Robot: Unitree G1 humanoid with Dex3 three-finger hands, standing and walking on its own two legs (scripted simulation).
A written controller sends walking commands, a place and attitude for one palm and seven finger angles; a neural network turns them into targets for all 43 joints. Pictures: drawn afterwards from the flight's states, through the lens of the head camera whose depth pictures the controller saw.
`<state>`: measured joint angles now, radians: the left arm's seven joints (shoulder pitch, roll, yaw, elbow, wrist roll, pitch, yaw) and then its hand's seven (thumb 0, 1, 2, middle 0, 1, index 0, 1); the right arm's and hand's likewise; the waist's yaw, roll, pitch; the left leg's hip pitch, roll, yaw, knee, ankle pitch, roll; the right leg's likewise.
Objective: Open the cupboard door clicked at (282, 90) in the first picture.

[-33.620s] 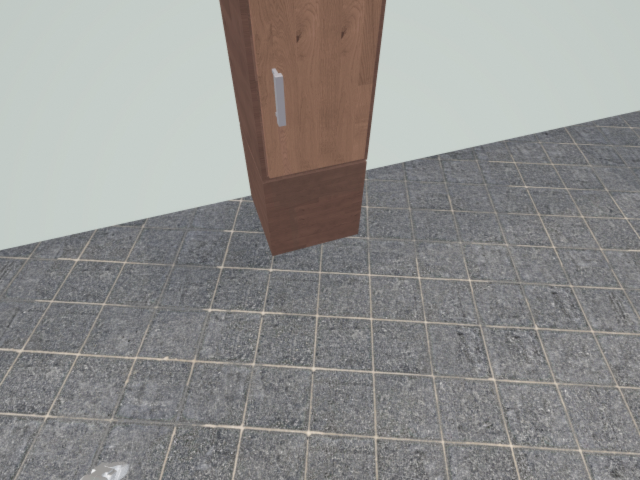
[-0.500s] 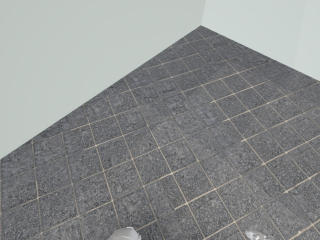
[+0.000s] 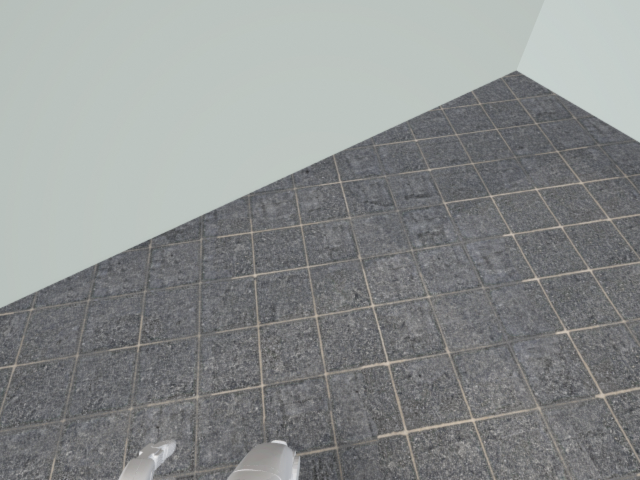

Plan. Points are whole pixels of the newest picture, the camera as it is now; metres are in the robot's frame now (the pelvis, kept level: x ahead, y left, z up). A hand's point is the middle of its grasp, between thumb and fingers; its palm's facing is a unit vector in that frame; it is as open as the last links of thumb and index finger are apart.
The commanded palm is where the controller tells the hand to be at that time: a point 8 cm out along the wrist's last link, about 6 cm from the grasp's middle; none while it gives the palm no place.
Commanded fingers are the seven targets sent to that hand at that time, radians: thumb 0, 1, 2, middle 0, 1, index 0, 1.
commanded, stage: turn to face it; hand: left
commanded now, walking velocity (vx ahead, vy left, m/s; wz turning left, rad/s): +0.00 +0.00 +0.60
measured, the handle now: out of the picture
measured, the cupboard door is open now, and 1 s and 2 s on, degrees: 46 46 46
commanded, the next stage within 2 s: none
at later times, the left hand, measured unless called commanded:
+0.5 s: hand out of the picture +0.04 +0.25 -0.16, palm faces +0.32 -0.92 -0.25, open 7.4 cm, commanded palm none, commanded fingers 0.00 0.90 0.90 -0.20 -0.30 -0.20 -0.30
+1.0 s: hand out of the picture -0.05 +0.16 -0.17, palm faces +0.61 -0.77 -0.21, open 7.4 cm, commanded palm none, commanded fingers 0.00 0.90 0.90 -0.20 -0.30 -0.20 -0.30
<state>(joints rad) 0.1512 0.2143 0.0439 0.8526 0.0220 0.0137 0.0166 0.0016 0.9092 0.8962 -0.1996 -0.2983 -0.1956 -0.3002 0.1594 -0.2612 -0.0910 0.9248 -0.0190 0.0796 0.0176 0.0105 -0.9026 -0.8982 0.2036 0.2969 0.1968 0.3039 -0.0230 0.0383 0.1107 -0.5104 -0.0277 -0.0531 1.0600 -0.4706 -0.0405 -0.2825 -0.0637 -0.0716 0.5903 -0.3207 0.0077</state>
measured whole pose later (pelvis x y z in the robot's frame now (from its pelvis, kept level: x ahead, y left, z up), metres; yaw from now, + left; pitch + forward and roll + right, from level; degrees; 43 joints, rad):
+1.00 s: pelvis +0.02 -0.03 +0.00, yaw +38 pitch +0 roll +1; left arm 0.22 0.20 0.04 0.90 0.02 0.01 0.01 0.00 0.90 0.90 -0.20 -0.30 -0.20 -0.30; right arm 0.12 -0.24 -0.07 0.92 -0.01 0.07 0.03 0.01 -0.91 -0.90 0.20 0.30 0.19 0.30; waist 0.00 -0.05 0.13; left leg -0.33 0.01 0.08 0.68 -0.38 -0.05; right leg -0.21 -0.15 -0.21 0.59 -0.36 0.03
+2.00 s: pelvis +0.03 -0.04 +0.01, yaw +71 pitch +1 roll -1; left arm 0.17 0.26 0.07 0.94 0.02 0.06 0.01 0.01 0.91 0.90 -0.20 -0.30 -0.19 -0.30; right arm 0.14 -0.20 -0.03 0.92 -0.03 0.02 -0.01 0.01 -0.90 -0.90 0.20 0.30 0.20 0.30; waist 0.02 -0.02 0.10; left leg -0.28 -0.01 -0.01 0.49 -0.23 0.03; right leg -0.45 -0.07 -0.03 1.00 -0.44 0.07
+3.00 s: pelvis +0.06 +0.10 +0.00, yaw +81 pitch -1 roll +2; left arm 0.08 0.17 0.04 0.98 0.02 -0.01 -0.03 0.00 0.91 0.90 -0.20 -0.30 -0.19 -0.30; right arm 0.45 -0.13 -0.01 1.15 -0.03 -0.05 -0.02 0.01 -0.90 -0.90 0.20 0.30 0.20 0.30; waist -0.04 0.00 0.08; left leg 0.03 -0.03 0.10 0.38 -0.39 0.02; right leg -0.42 -0.06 -0.10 0.63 -0.22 -0.01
